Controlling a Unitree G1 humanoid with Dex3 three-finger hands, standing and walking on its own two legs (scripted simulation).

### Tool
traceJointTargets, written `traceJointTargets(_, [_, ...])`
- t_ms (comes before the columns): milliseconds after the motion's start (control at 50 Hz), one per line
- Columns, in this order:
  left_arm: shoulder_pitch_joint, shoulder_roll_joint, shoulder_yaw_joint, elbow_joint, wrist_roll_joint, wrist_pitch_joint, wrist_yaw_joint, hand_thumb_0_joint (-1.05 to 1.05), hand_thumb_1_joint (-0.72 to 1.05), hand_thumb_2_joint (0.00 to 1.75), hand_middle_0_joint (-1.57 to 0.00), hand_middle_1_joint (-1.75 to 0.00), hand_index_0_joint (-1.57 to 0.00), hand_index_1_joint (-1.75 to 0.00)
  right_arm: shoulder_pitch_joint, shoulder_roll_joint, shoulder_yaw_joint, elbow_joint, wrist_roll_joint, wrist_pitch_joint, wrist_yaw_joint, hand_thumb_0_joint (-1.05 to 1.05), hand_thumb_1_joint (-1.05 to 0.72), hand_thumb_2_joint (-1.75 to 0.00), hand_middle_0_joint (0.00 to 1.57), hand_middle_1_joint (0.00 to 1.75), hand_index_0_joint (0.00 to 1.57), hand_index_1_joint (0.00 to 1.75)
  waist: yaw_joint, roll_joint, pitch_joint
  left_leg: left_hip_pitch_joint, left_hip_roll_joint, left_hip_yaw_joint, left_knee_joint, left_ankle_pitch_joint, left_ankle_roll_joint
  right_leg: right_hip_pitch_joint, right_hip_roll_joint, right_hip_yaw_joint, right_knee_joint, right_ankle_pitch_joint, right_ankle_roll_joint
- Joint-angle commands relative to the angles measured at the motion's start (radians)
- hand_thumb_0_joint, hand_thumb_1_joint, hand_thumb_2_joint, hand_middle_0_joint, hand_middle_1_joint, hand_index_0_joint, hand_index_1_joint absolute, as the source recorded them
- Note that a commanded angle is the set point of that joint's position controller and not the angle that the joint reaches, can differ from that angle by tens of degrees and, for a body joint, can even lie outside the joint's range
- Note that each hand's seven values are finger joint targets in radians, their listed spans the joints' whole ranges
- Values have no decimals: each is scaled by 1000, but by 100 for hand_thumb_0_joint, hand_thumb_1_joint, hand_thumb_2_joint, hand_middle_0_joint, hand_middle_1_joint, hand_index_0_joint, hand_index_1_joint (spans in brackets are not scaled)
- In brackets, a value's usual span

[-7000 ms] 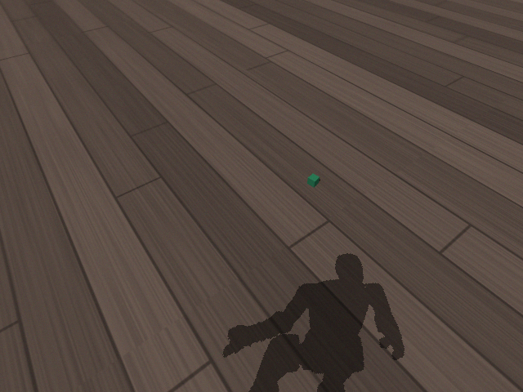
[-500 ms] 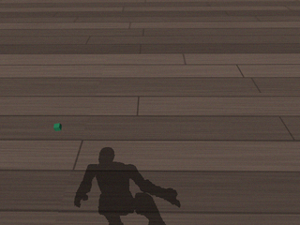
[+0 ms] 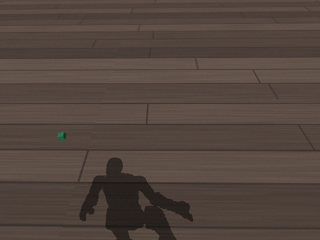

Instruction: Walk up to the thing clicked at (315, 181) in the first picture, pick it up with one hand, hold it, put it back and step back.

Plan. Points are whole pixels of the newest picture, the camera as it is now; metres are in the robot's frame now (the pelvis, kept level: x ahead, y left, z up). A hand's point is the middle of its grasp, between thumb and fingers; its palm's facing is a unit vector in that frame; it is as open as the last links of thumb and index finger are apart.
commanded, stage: stand
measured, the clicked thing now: (61, 136) +1.02 +0.82 -0.76
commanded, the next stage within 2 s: walk up in 0.36 s
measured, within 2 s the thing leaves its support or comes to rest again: neither
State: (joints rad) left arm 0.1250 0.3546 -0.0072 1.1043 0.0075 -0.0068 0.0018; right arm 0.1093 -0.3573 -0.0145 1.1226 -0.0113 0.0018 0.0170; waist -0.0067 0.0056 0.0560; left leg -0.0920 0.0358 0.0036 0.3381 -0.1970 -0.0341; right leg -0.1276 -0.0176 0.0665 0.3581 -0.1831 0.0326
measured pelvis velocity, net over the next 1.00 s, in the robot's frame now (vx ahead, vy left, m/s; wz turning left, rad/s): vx -0.01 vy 0.00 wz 0.43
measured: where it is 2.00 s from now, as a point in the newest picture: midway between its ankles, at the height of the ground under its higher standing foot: outside the picture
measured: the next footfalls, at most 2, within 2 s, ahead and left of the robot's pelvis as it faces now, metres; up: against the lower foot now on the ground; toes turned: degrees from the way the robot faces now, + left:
left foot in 0.90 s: -0.01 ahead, +0.14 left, +0.00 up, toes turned +23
right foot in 1.26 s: +0.11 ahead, -0.10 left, +0.00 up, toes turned +28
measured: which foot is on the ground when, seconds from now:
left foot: down 0.00-0.54, up 0.56-0.88, down 0.90-1.00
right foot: down 0.00-0.92, up 0.94-1.00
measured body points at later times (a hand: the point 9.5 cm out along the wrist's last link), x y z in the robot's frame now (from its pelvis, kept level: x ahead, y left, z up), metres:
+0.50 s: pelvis -0.01 -0.02 -0.01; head +0.03 -0.01 +0.44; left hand +0.07 +0.31 -0.13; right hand +0.07 -0.32 -0.14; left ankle -0.01 +0.14 -0.75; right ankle +0.01 -0.13 -0.74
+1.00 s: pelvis -0.01 +0.00 -0.02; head +0.01 +0.05 +0.42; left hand -0.06 +0.33 -0.15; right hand +0.20 -0.25 -0.11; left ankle -0.04 +0.12 -0.75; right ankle +0.02 -0.14 -0.70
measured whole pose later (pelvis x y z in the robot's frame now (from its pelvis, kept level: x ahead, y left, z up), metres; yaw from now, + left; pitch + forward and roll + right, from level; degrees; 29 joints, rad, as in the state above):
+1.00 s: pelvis -0.01 +0.00 -0.02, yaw +24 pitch -3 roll +0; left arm 0.17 0.42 0.07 0.85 0.01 0.06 -0.02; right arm 0.24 -0.37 -0.06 0.83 -0.03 -0.01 0.02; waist 0.02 -0.07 0.13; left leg -0.28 -0.01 -0.03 0.65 -0.32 0.01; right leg -0.34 -0.08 -0.05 0.98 -0.55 0.00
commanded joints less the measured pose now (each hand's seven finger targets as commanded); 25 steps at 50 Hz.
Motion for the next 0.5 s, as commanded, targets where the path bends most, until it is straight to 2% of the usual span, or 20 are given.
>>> traceJointTargets(0, [-41,228,47,-52,1,-21,10,0,90,90,-20,-30,-20,-30,-31,-207,-37,-56,4,-20,-17,0,-90,-90,20,30,20,30,-2,-24,-47,3,87,-62,-56,73,48,-23,-92,65,-69,112,-52])
traceJointTargets(20, [-32,222,46,-52,1,-20,9,0,90,90,-20,-30,-20,-30,-33,-215,-39,-53,4,-19,-17,0,-90,-90,20,30,20,30,3,-7,-39,-3,86,-63,-62,49,48,-31,-88,63,-76,92,-48])
traceJointTargets(60, [-38,227,48,-57,1,-21,9,0,90,90,-20,-30,-20,-30,-31,-212,-40,-57,4,-21,-16,0,-90,-90,20,30,20,30,0,-13,-56,5,89,-65,-58,78,48,-20,-92,64,-66,118,-52])
traceJointTargets(180, [-36,224,48,-53,3,-19,8,0,90,90,-20,-30,-20,-30,-27,-211,-39,-57,4,-22,-17,0,-90,-90,20,30,20,30,0,-12,-47,-10,87,-71,-67,49,49,-21,-86,59,-64,88,-51])
traceJointTargets(200, [-31,221,46,-56,3,-21,8,0,90,90,-20,-30,-20,-30,-34,-212,-40,-60,3,-22,-16,0,-90,-90,20,30,20,30,4,-11,-60,12,91,-69,-60,78,51,-25,-90,59,-64,108,-51])
traceJointTargets(240, [-39,225,48,-57,2,-22,8,0,90,90,-20,-30,-20,-30,-17,-209,-39,-56,3,-21,-17,0,-90,-90,20,30,20,30,-1,-19,-58,0,88,-67,-57,64,53,-17,-92,63,-66,106,-50])
traceJointTargets(260, [-36,224,47,-57,4,-23,9,0,90,90,-20,-30,-20,-30,-26,-208,-39,-59,4,-21,-17,0,-90,-90,20,30,20,30,1,-18,-72,16,91,-68,-49,102,52,-12,-93,61,-60,134,-51])
traceJointTargets(320, [-37,224,48,-54,1,-19,8,0,90,90,-20,-30,-20,-30,-23,-210,-37,-59,4,-21,-18,0,-90,-90,20,30,20,30,1,-1,-52,-9,88,-69,-59,63,52,-14,-90,60,-63,105,-51])
traceJointTargets(340, [-102,284,94,-123,0,0,-3,0,90,90,-20,-30,-20,-30,13,-296,-79,-134,5,-10,-14,0,-90,-90,20,30,20,30,10,17,13,-179,105,-187,-25,274,84,17,-25,-62,91,12,-37])
traceJointTargets(380, [-81,249,94,-138,2,14,1,0,90,90,-20,-30,-20,-30,53,-318,-98,-140,9,-9,-19,0,-90,-90,20,30,20,30,1,71,17,-172,164,-277,-45,299,143,-34,24,-72,158,-116,-43])
traceJointTargets(400, [-33,223,91,-152,1,13,0,0,90,90,-20,-30,-20,-30,35,-337,-106,-162,8,-9,-18,0,-90,-90,20,30,20,30,15,132,-17,-117,198,-326,-32,345,183,-81,37,-79,203,-158,-39])
traceJointTargets(420, [-1,211,94,-152,4,15,-2,0,90,90,-20,-30,-20,-30,23,-334,-118,-187,1,-7,-20,0,-90,-90,20,30,20,30,22,158,-52,-102,218,-375,-10,380,204,-88,45,-71,244,-222,-43])
traceJointTargets(440, [26,208,96,-155,6,17,-6,0,90,90,-20,-30,-20,-30,-4,-328,-124,-207,-7,-3,-23,0,-90,-90,20,30,20,30,43,183,-80,-128,207,-364,17,362,198,-58,35,-53,228,-240,-55])
traceJointTargets(460, [42,212,103,-157,8,16,-8,0,90,90,-20,-30,-20,-30,-25,-310,-123,-225,-9,2,-24,0,-90,-90,20,30,20,30,58,179,-92,-166,167,-320,64,321,167,-5,20,-40,166,-200,-70])
traceJointTargets(480, [76,238,113,-157,11,11,-5,0,90,90,-20,-30,-20,-30,-42,-264,-115,-242,-7,6,-24,0,-90,-90,20,30,20,30,79,102,-117,-196,79,-219,173,258,113,42,-63,18,55,-94,-99])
